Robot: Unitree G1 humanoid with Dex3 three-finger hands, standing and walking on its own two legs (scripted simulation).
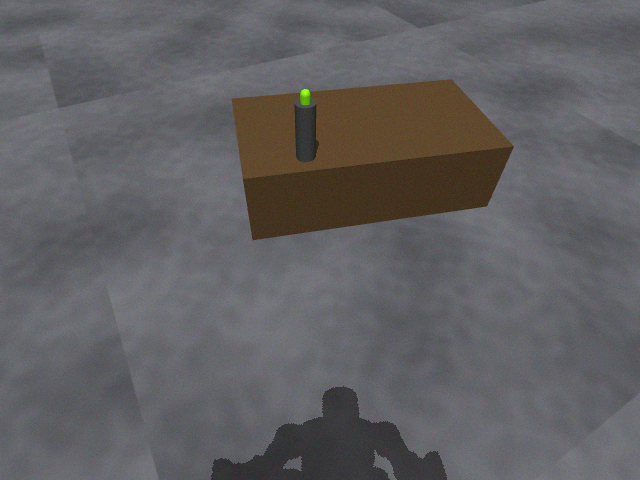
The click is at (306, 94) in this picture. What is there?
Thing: necked bottle
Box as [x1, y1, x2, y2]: [295, 89, 315, 161]
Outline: 303,89 300,92 300,97 295,100 296,157 301,161 310,161 315,156 315,101 310,97 309,91 307,89
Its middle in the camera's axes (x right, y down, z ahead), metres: -0.05 -0.43 +1.44
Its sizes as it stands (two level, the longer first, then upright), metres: 0.075 0.075 0.271
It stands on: a support 0.33 m high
